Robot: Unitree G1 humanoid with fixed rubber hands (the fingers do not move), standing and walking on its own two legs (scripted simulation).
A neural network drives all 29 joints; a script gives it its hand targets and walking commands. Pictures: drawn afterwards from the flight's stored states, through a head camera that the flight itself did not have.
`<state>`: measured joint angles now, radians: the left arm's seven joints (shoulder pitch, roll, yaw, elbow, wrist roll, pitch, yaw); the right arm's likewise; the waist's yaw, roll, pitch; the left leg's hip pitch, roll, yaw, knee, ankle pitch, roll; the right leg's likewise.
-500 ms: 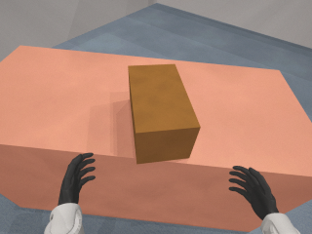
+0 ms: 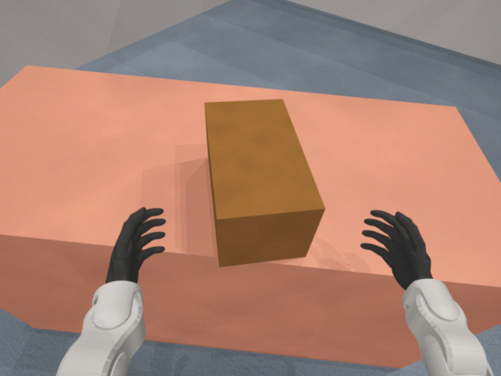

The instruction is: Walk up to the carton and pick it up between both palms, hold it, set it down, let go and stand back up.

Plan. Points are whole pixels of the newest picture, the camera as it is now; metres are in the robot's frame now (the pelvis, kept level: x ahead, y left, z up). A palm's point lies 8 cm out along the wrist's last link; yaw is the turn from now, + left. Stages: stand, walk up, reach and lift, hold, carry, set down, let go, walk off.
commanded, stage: reach and lift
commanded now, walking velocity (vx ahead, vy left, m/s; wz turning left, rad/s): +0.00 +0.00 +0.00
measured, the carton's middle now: (253, 177) +0.50 -0.01 +0.02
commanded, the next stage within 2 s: none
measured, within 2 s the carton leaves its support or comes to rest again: neither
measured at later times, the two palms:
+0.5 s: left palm (135, 219) +0.32 +0.16 +0.12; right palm (386, 210) +0.36 -0.21 +0.10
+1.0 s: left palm (143, 180) +0.38 +0.16 +0.13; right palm (367, 167) +0.43 -0.19 +0.12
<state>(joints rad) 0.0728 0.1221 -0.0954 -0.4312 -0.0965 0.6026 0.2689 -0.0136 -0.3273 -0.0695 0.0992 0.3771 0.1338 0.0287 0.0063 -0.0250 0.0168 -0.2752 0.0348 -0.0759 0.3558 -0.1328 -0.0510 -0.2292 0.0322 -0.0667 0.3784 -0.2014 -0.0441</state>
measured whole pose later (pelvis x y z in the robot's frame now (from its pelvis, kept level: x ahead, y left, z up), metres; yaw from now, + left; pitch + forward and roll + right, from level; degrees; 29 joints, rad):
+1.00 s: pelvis +0.00 +0.00 +0.00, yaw +0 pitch +3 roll +0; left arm -0.67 0.12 -0.06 0.28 -0.10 0.68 0.29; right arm -0.80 -0.35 -0.07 0.83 0.36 0.26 0.02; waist 0.07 -0.02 0.02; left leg -0.29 0.04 -0.08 0.36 -0.13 -0.05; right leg -0.24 0.04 -0.07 0.36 -0.19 -0.04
